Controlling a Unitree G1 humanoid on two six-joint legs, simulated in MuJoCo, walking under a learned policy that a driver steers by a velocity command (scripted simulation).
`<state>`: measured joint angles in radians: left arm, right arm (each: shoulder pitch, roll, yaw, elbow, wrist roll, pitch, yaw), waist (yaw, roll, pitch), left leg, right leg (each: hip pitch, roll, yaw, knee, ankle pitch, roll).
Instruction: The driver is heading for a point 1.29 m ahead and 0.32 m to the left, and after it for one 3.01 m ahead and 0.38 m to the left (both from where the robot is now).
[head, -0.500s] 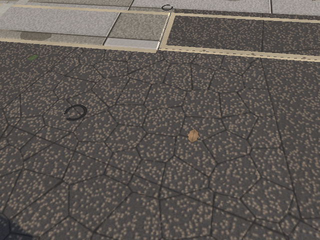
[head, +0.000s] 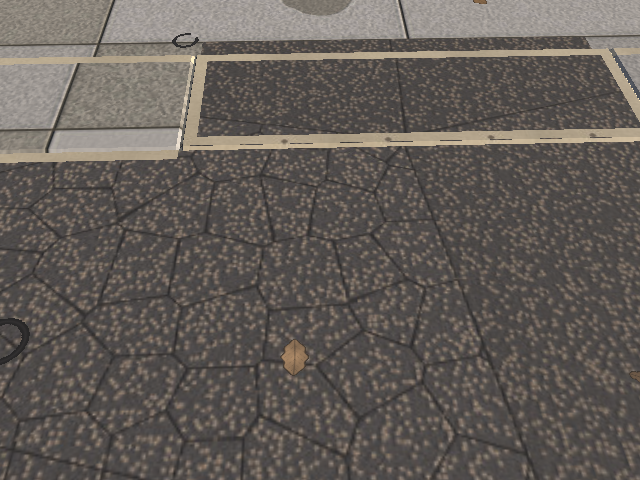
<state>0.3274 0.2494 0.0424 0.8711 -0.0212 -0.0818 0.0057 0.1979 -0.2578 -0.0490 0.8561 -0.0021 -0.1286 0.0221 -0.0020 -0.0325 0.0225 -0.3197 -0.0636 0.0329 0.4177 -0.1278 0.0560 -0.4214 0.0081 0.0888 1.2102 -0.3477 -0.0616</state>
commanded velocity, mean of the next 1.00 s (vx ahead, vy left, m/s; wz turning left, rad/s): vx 0.18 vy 0.00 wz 0.40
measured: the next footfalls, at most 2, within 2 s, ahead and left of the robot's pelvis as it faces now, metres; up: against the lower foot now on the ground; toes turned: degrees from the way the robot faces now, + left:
right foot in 0.30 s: +0.32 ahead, -0.12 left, +0.00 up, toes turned +9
left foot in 0.74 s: +0.19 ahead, +0.10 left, +0.00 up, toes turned +25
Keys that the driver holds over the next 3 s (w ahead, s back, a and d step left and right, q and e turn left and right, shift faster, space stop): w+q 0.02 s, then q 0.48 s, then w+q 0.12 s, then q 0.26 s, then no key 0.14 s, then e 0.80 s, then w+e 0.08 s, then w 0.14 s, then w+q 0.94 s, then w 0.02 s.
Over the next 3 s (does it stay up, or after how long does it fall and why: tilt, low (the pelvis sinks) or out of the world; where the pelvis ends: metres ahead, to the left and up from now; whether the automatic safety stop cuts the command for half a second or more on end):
stays up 0.75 0.06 -0.02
